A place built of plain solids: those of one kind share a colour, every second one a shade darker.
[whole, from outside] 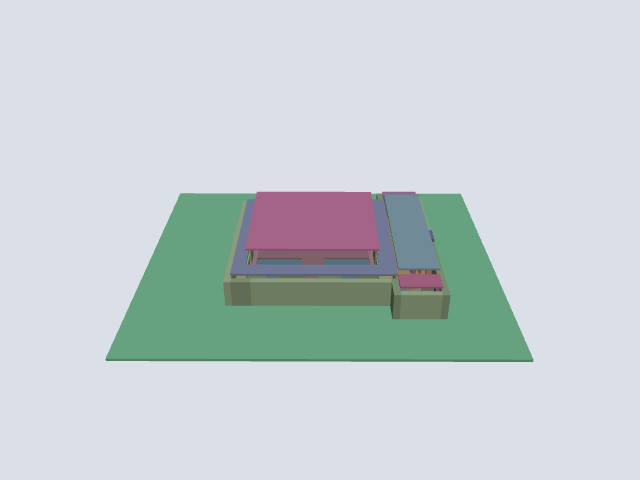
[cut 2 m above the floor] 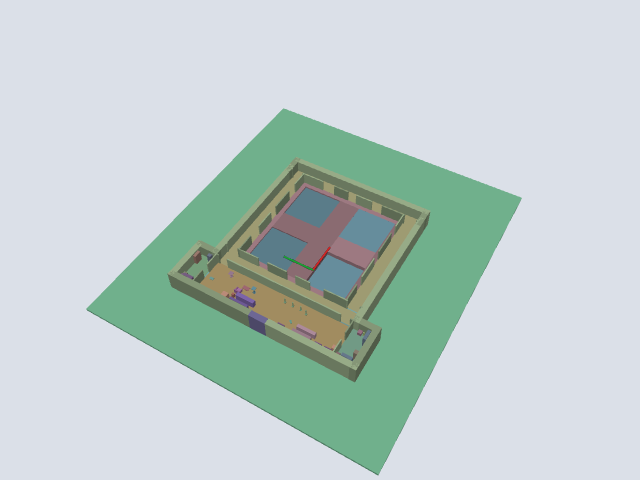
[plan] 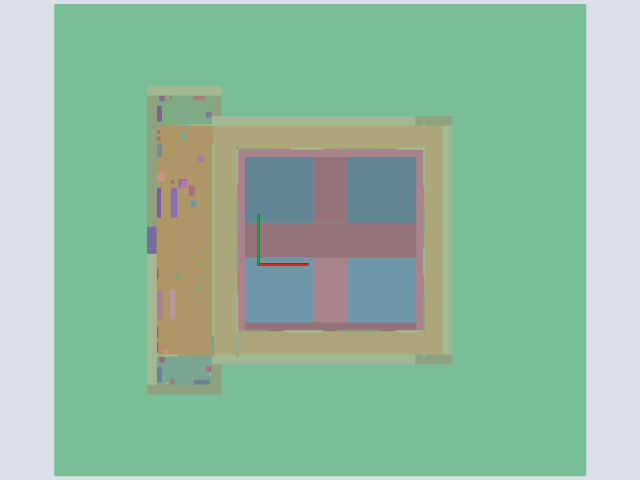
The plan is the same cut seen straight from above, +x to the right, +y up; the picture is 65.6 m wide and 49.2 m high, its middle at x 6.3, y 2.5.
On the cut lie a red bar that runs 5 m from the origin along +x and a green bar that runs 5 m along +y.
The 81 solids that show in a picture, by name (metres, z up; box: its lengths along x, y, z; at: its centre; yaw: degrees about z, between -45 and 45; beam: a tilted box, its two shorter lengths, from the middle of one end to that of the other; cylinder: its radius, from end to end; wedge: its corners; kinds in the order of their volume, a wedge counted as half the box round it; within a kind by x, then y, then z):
{
 "ground_under_all_1": {"box": [54.53, 48.41, 0.4], "at": [6.33, 2.48, -1.5]},
 "wall_1": {"box": [1.0, 4.9, 4.11], "at": [-10.93, -10.89, 0.7]},
 "wall_2": {"box": [1.0, 11.33, 4.11], "at": [-10.93, -4.58, 0.7]},
 "wall_3": {"box": [1.0, 11.33, 4.11], "at": [-10.93, 9.54, 0.7]},
 "wall_4": {"box": [1.0, 4.9, 4.11], "at": [-10.93, 15.86, 0.7]},
 "wall_5": {"box": [2.43, 0.2, 4.11], "at": [-9.42, -9.35, 0.7]},
 "wall_6": {"box": [2.43, 0.2, 4.11], "at": [-9.42, 14.3, 0.7]},
 "wall_7": {"box": [7.65, 1.0, 4.11], "at": [-7.61, -12.85, 0.7]},
 "wall_8": {"box": [7.65, 1.0, 4.11], "at": [-7.61, 17.81, 0.7]},
 "wall_9": {"box": [2.43, 0.2, 4.11], "at": [-5.79, -9.35, 0.7]},
 "wall_10": {"box": [2.43, 0.2, 4.11], "at": [-5.79, 14.3, 0.7]},
 "wall_11": {"box": [0.2, 19.68, 4.11], "at": [-4.68, 2.49, 0.7]},
 "wall_12": {"box": [1.0, 4.1, 4.11], "at": [-4.28, -11.29, 0.7]},
 "wall_13": {"box": [1.0, 4.1, 4.11], "at": [-4.28, 16.25, 0.7]},
 "wall_14": {"box": [3.5, 1.0, 4.11], "at": [-3.03, -9.75, 0.7]},
 "wall_15": {"box": [3.5, 1.0, 4.11], "at": [-3.03, 14.71, 0.7]},
 "wall_16": {"box": [0.2, 3.98, 4.11], "at": [-2.18, -5.11, 0.7]},
 "wall_17": {"box": [0.2, 3.83, 4.11], "at": [-2.18, -5.03, 0.7]},
 "wall_18": {"box": [0.2, 2.5, 4.11], "at": [-2.18, 0.48, 0.7]},
 "wall_19": {"box": [0.2, 2.5, 4.11], "at": [-2.18, 0.48, 0.7]},
 "wall_20": {"box": [0.2, 3.45, 4.11], "at": [-2.18, 4.96, 0.7]},
 "wall_21": {"box": [0.2, 3.63, 4.11], "at": [-2.18, 10.14, 0.7]},
 "wall_22": {"box": [3.25, 0.2, 4.11], "at": [-0.66, 11.86, 0.7]},
 "wall_23": {"box": [3.28, 0.2, 4.11], "at": [-0.64, -6.84, 0.7]},
 "wall_24": {"box": [4.1, 0.2, 4.11], "at": [4.59, -6.84, 0.7]},
 "wall_25": {"box": [3.38, 0.2, 4.11], "at": [4.96, 11.86, 0.7]},
 "wall_26": {"box": [20.95, 1.0, 4.11], "at": [7.39, -9.75, 0.7]},
 "wall_27": {"box": [20.95, 1.0, 4.11], "at": [7.39, 14.71, 0.7]},
 "wall_28": {"box": [4.03, 0.2, 4.11], "at": [10.16, 11.86, 0.7]},
 "wall_29": {"box": [4.35, 0.2, 4.11], "at": [10.32, -6.84, 0.7]},
 "wall_30": {"box": [3.03, 0.2, 4.11], "at": [15.56, -6.84, 0.7]},
 "wall_31": {"box": [3.0, 0.2, 4.11], "at": [15.57, 11.86, 0.7]},
 "wall_32": {"box": [0.2, 4.1, 4.11], "at": [16.97, -5.04, 0.7]},
 "wall_33": {"box": [0.2, 3.95, 4.11], "at": [16.97, -4.97, 0.7]},
 "wall_34": {"box": [0.2, 2.92, 4.11], "at": [16.97, 0.27, 0.7]},
 "wall_35": {"box": [0.2, 2.92, 4.11], "at": [16.97, 0.27, 0.7]},
 "wall_36": {"box": [0.2, 2.65, 4.11], "at": [16.97, 4.55, 0.7]},
 "wall_37": {"box": [0.2, 2.65, 4.11], "at": [16.97, 4.55, 0.7]},
 "wall_38": {"box": [0.2, 3.93, 4.11], "at": [16.97, 9.99, 0.7]},
 "wall_39": {"box": [0.2, 4.08, 4.11], "at": [16.97, 10.07, 0.7]},
 "wall_40": {"box": [3.8, 1.0, 4.11], "at": [17.97, -9.75, 0.7]},
 "wall_41": {"box": [3.8, 1.0, 4.11], "at": [17.97, 14.71, 0.7]},
 "wall_42": {"box": [1.0, 25.45, 4.11], "at": [19.37, 2.48, 0.7]},
 "floor_corr_1": {"box": [2.5, 23.65, 1.35], "at": [-3.43, 2.48, -0.68]},
 "floor_corr_2": {"box": [19.15, 2.5, 1.35], "at": [7.39, -8.1, -0.68]},
 "floor_corr_3": {"box": [19.15, 2.45, 1.35], "at": [7.39, 13.08, -0.68]},
 "floor_corr_4": {"box": [2.0, 23.65, 1.35], "at": [17.97, 2.48, -0.68]},
 "floor_gang_1": {"box": [0.8, 18.7, 1.35], "at": [-1.78, 2.5, -0.68]},
 "floor_gang_2": {"box": [17.55, 0.9, 1.35], "at": [7.39, -6.39, -0.68]},
 "floor_gang_3": {"box": [3.55, 6.65, 1.35], "at": [7.39, -2.62, -0.68]},
 "floor_gang_4": {"box": [17.55, 3.55, 1.35], "at": [7.39, 2.48, -0.68]},
 "floor_gang_5": {"box": [3.55, 6.75, 1.35], "at": [7.39, 7.63, -0.68]},
 "floor_gang_6": {"box": [17.55, 0.85, 1.35], "at": [7.39, 11.43, -0.68]},
 "floor_gang_7": {"box": [0.8, 18.7, 1.35], "at": [16.57, 2.5, -0.68]},
 "step_tier_1": {"box": [7.0, 6.65, 0.6], "at": [2.12, -2.62, -1.05]},
 "step_tier_2": {"box": [7.0, 6.75, 1.13], "at": [2.12, 7.63, -0.79]},
 "step_tier_3": {"box": [7.0, 6.65, 1.35], "at": [12.67, -2.62, -0.68]},
 "step_tier_4": {"box": [7.0, 6.75, 1.1], "at": [12.67, 7.63, -0.8]},
 "floor_foyer_1": {"box": [5.85, 23.65, 1.35], "at": [-7.61, 2.48, -0.68]},
 "ceil_hall_1": {"box": [19.15, 18.7, 0.3], "at": [7.39, 2.5, 6.05]},
 "ceil_corr_1": {"box": [2.5, 23.65, 0.3], "at": [-3.43, 2.48, 3.4]},
 "ceil_corr_2": {"box": [19.15, 2.45, 0.3], "at": [7.39, 13.08, 3.4]},
 "ceil_corr_3": {"box": [2.0, 23.65, 0.3], "at": [17.97, 2.48, 3.4]},
 "ceil_foyer_1": {"box": [5.85, 23.65, 0.3], "at": [-7.61, 2.48, 4.35]},
 "floor_cloaks_1": {"box": [5.85, 3.1, 1.35], "at": [-7.61, -10.89, -0.68]},
 "floor_store_1": {"box": [5.85, 3.1, 1.35], "at": [-7.61, 15.86, -0.68]},
 "door_leaf_1": {"box": [0.97, 2.8, 4.62], "at": [-10.95, 2.48, 0.96]},
 "ceil_cloaks_1": {"box": [5.85, 3.1, 0.3], "at": [-7.61, -10.89, 3.4]},
 "ceil_store_1": {"box": [5.85, 3.1, 0.3], "at": [-7.61, 15.86, 3.4]},
 "bar_foyer_1": {"box": [0.4, 3.05, 2.1], "at": [-10.2, 6.33, 1.05]},
 "bar_foyer_2": {"box": [0.65, 3.05, 1.1], "at": [-8.68, 6.33, 0.55]},
 "cloakroom_foyer_1": {"box": [0.55, 3.0, 1.75], "at": [-10.12, -4.09, 0.87]},
 "cloakroom_foyer_2": {"box": [0.55, 3.0, 1.0], "at": [-8.78, -4.09, 0.5]},
 "shelves_cloaks_1": {"box": [0.5, 1.6, 2.0], "at": [-10.15, -11.29, 1.0]},
 "shelves_cloaks_2": {"box": [1.6, 0.5, 2.0], "at": [-5.83, -12.06, 1.0]},
 "shelves_store_1": {"box": [0.5, 1.6, 2.0], "at": [-10.15, 15.46, 1.0]},
 "machine_foyer_1": {"box": [0.8, 0.9, 1.73], "at": [-10.0, 8.96, 0.96]},
 "lockers_store_1": {"box": [1.2, 0.48, 1.8], "at": [-6.08, 17.04, 0.9]},
 "bench_foyer_1": {"box": [0.5, 1.4, 0.46], "at": [-10.15, 11.71, 0.22]},
 "low_table_foyer_1": {"box": [0.6, 1.09, 0.04], "at": [-6.85, 7.53, 0.41]},
 "cafe_table_foyer_1": {"box": [0.7, 0.7, 0.04], "at": [-5.89, 10.88, 0.72]}
}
